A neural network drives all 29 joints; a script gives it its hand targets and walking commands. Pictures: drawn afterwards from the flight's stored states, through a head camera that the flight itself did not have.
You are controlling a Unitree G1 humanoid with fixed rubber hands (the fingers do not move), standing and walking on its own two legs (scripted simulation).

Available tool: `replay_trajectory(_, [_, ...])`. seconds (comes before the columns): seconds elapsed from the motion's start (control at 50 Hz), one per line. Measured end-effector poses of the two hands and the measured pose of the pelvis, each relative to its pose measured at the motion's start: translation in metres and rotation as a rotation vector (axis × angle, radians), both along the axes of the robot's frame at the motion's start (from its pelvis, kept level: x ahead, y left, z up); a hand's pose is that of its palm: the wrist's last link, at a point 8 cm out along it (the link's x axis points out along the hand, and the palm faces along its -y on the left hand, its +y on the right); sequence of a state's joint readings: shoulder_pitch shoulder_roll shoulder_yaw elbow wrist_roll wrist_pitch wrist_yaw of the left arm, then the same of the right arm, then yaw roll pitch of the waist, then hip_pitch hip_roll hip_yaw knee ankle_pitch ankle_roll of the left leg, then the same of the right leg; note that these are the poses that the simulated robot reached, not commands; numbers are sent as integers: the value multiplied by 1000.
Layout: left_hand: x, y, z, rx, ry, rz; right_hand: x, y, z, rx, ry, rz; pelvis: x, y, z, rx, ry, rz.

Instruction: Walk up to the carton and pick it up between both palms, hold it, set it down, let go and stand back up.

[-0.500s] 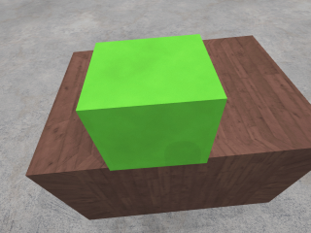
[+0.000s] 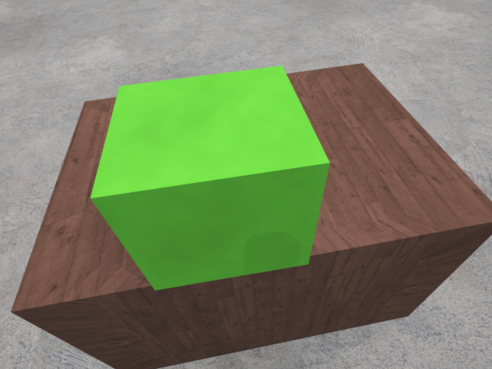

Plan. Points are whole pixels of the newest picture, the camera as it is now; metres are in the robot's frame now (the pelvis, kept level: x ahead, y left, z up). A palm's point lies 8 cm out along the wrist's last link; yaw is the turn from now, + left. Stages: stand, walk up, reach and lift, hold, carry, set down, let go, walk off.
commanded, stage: walk up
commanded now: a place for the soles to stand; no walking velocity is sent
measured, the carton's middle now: (218, 179) +0.46 +0.08 +0.04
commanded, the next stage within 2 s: reach and lift in 0.80 s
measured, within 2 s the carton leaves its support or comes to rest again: neither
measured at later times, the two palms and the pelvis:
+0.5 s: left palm out of the picture +0.09 +0.22 -0.12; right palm out of the picture +0.03 -0.25 -0.14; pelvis +0.01 -0.01 +0.00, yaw -2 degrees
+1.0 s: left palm out of the picture +0.15 +0.23 -0.13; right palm out of the picture +0.13 -0.28 -0.14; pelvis -0.03 -0.02 -0.04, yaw +6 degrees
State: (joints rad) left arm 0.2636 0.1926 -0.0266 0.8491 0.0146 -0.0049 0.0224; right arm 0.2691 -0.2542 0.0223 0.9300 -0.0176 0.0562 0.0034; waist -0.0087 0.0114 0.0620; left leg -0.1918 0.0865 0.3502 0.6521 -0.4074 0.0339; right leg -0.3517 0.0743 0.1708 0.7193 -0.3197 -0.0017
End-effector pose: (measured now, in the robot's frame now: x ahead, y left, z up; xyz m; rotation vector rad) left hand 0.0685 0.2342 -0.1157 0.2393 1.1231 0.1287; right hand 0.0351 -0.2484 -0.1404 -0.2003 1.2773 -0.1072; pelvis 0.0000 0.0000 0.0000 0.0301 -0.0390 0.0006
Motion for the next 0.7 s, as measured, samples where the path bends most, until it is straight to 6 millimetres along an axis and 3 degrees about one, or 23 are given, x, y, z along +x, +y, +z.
replay_trajectory(0.22, [-8, 3, 0, 5, 83, -5, 12, 1, 9, -5, -46, -20, 11, 1, 6, 0, 23, -27])
replay_trajectory(0.46, [16, -12, -3, -8, 42, -39, 0, -4, 4, 0, 15, -46, 15, -6, 4, 2, 8, -42])
replay_trajectory(0.7, [11, -13, 0, 2, 68, -43, -17, -12, 6, -6, 53, -64, 14, -10, 8, 0, 16, -48])
